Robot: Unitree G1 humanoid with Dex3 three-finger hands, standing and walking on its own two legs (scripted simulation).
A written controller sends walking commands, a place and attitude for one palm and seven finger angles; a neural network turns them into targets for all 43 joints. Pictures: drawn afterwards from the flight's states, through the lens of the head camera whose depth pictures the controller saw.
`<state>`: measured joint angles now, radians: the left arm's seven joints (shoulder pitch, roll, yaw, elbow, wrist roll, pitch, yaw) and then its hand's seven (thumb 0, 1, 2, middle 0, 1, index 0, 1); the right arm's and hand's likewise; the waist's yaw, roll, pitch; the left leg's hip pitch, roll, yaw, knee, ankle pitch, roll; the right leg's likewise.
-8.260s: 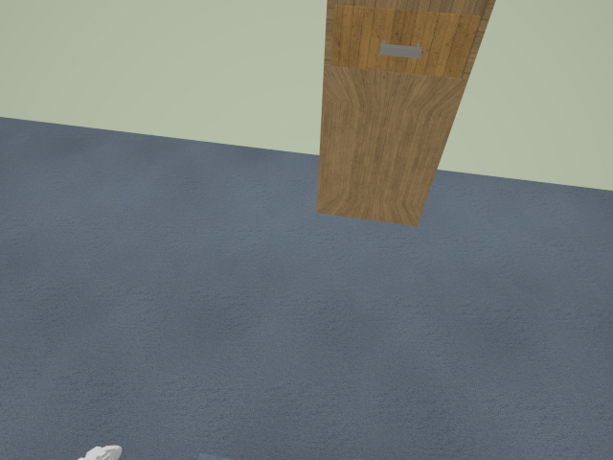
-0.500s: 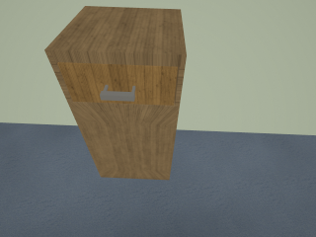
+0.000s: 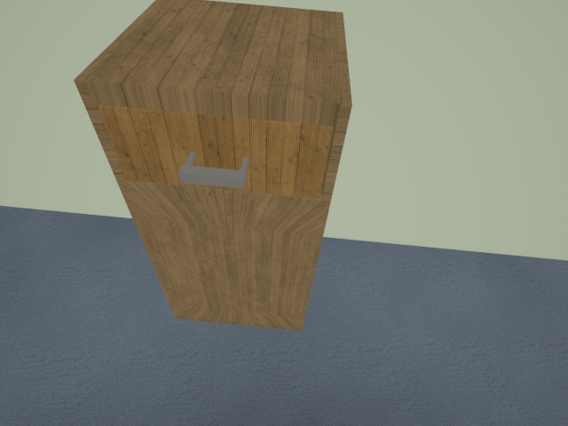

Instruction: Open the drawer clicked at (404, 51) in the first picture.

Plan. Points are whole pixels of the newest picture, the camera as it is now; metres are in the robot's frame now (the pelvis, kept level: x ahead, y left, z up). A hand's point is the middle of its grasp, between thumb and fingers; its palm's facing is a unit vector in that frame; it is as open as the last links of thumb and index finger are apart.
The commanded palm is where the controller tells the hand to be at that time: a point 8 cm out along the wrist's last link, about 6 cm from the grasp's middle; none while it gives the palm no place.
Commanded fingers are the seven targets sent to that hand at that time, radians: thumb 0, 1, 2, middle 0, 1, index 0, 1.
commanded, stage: come to a stop and stand still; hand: left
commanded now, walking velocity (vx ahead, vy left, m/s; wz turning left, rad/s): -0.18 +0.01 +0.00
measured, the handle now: (215, 168) +0.55 +0.17 +0.03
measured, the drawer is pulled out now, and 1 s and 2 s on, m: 0.00 0.00 0.00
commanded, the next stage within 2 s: look again from close up in 1.68 s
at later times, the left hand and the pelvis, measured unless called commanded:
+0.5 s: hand out of the picture +0.07 +0.18 -0.16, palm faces +0.03 -0.96 -0.27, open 7.3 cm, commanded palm none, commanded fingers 0.00 0.90 0.90 -0.20 -0.30 -0.20 -0.30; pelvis +0.02 -0.01 +0.00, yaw +0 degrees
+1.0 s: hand out of the picture -0.04 +0.15 -0.16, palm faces +0.00 -0.99 -0.15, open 7.3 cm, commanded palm none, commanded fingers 0.00 0.90 0.90 -0.20 -0.30 -0.20 -0.30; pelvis -0.02 -0.01 +0.02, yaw -1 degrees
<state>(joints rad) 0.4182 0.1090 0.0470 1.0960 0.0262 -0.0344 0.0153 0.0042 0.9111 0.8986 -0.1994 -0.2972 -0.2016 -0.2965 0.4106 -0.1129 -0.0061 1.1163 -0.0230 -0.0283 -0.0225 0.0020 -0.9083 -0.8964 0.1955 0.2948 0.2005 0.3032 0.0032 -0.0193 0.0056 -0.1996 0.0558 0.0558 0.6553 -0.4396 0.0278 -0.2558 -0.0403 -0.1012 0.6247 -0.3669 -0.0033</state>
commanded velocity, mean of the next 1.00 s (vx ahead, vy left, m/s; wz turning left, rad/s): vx -0.06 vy -0.01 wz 0.00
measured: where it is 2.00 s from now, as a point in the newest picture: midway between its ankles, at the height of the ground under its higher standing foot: outside the picture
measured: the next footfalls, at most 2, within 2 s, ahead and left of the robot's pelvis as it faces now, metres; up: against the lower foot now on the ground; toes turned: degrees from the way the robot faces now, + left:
none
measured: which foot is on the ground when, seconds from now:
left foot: down 0.00-1.00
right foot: down 0.00-1.00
